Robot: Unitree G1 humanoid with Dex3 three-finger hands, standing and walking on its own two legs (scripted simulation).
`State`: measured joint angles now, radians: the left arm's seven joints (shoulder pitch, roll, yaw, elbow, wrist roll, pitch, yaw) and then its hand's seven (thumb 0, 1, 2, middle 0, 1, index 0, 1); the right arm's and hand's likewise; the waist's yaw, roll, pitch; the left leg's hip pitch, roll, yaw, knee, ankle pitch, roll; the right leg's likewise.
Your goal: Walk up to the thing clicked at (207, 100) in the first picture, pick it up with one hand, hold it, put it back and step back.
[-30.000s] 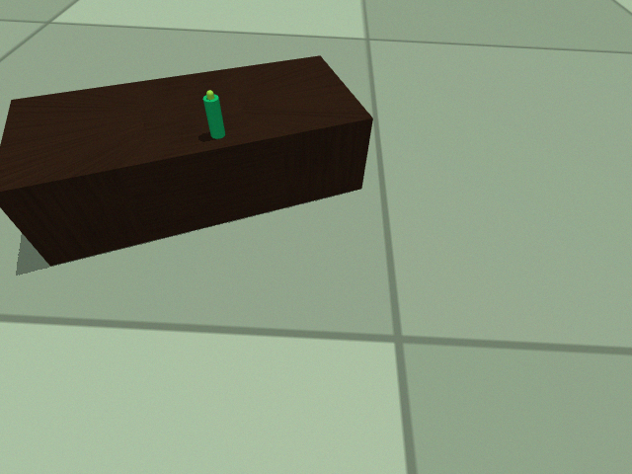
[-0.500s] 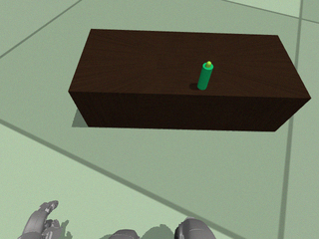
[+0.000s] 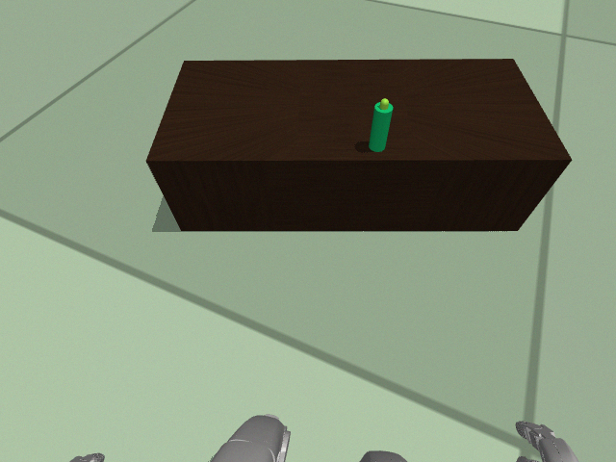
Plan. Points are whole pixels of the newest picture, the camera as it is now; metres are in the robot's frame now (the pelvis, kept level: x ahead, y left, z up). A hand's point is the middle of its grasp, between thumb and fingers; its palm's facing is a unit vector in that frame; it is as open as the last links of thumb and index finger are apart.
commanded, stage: step back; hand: right
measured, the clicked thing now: (380, 124) +1.04 -0.17 -0.28
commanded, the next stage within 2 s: stand in 1.00 s
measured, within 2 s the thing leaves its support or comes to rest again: neither
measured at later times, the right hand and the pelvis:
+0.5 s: hand out of the picture +0.06 -0.25 -0.15, palm faces -0.09 +0.93 -0.35, open 7.3 cm; pelvis -0.03 +0.01 +0.00, yaw +4 degrees
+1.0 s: hand out of the picture +0.12 -0.23 -0.13, palm faces -0.06 +0.94 -0.34, open 7.3 cm; pelvis +0.00 +0.01 +0.01, yaw +3 degrees
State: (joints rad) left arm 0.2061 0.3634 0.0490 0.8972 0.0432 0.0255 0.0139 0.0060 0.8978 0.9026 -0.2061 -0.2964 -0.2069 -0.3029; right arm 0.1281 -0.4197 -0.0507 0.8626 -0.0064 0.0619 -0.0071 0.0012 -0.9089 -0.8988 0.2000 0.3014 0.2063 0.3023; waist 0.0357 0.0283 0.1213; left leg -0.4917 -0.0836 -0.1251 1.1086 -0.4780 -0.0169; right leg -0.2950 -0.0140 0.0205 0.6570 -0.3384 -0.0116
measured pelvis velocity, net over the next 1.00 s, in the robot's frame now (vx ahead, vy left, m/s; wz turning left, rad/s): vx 0.00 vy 0.01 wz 0.06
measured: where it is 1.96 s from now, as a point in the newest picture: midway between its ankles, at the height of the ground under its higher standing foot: outside the picture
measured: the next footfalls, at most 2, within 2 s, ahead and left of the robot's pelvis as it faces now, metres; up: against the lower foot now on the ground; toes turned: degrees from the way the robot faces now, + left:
left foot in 0.12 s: +0.01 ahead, +0.13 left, +0.00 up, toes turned +2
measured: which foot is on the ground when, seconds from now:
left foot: up 0.00-0.10, down 0.12-1.00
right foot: down 0.00-1.00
